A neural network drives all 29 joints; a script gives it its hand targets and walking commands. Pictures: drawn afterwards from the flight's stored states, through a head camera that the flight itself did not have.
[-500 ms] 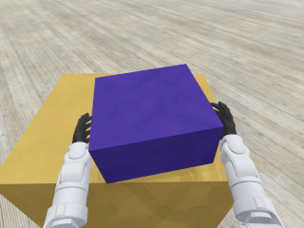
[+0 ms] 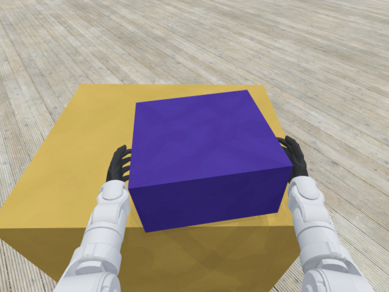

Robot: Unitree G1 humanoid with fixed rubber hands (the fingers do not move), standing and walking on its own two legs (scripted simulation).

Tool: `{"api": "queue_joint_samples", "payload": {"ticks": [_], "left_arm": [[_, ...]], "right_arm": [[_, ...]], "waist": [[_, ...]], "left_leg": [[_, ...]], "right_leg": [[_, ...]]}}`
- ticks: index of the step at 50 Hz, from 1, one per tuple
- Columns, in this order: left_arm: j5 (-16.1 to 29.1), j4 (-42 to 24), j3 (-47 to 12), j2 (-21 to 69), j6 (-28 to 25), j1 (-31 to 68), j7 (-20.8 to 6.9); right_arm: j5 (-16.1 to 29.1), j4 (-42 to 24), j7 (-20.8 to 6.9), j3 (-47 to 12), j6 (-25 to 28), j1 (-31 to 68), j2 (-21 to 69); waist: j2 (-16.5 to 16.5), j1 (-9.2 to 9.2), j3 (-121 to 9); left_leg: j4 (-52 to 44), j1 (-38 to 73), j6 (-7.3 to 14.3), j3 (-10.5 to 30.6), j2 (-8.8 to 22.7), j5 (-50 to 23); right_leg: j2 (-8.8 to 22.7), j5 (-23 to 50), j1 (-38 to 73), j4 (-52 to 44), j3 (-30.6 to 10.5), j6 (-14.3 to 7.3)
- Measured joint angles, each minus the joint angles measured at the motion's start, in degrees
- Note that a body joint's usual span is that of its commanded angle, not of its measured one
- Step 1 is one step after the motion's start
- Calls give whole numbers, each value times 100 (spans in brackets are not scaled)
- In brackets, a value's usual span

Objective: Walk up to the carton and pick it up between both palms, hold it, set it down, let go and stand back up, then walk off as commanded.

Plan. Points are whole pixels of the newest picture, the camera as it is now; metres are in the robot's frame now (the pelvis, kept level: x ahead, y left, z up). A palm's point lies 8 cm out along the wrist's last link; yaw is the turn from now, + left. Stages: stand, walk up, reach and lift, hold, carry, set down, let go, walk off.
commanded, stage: set down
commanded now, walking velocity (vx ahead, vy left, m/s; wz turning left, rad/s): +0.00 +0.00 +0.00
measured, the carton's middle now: (201, 153) +0.44 -0.03 +0.05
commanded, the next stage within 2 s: none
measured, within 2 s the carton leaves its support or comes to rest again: rests again in 1.24 s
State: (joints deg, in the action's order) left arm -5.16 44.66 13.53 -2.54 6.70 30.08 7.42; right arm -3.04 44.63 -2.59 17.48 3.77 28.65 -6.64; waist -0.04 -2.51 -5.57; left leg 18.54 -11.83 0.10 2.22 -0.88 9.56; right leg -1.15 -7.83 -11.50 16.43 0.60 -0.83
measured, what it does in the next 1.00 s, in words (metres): stands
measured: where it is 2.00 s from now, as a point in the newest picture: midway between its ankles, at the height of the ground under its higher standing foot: outside the picture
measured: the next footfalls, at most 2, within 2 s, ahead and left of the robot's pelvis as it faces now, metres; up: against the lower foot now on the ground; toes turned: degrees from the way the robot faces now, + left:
none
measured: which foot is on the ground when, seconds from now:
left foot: down 0.00-1.00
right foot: down 0.00-1.00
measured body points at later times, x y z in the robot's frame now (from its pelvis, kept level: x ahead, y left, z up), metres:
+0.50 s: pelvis +0.00 -0.01 -0.01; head +0.03 -0.02 +0.44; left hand +0.40 +0.16 +0.02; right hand +0.38 -0.24 +0.04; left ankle +0.00 +0.11 -0.75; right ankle +0.00 -0.11 -0.75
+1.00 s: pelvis +0.01 +0.00 -0.02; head +0.07 -0.02 +0.42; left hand +0.41 +0.15 -0.01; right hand +0.40 -0.24 +0.00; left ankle +0.00 +0.11 -0.75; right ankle +0.00 -0.11 -0.75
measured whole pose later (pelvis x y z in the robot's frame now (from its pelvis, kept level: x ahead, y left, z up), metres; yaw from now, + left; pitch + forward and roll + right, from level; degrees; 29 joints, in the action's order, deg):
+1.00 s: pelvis +0.01 +0.00 -0.02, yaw +0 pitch +21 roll -1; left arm 13.5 77.1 0.9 -6.2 -23.7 41.8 9.8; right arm -0.4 61.0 -2.7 15.6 16.6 36.5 -11.7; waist 4.6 -1.8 -13.9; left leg 30.6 -37.4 -0.3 2.5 -0.3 13.7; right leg -1.8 -11.3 -36.6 27.4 1.2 -1.0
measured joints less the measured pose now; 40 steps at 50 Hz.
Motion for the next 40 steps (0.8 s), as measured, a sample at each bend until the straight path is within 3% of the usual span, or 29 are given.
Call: {"api": "queue_joint_samples", "payload": {"ticks": [10, 25, 40], "left_arm": [[284, 954, -86, -136, -776, 368, 104], [845, 2390, -433, -396, -1941, 880, 102], [1411, 3074, -912, -404, -2668, 1035, 161]], "right_arm": [[-167, 448, 34, 195, 451, 174, 24], [-275, 821, 134, 293, 882, 305, 55], [-22, 1326, 115, -60, 1157, 519, -276]], "waist": [[20, 55, -182], [158, -12, -435], [311, 5, -588]], "left_leg": [[123, -585, -46, -18, 50, -24], [461, -1300, -93, 71, 57, 109], [867, -1924, -64, 36, 47, 322]], "right_leg": [[-50, 24, -610, 154, -11, -38], [-60, -149, -1311, 517, 86, -74], [-55, -321, -1917, 863, 60, -41]]}}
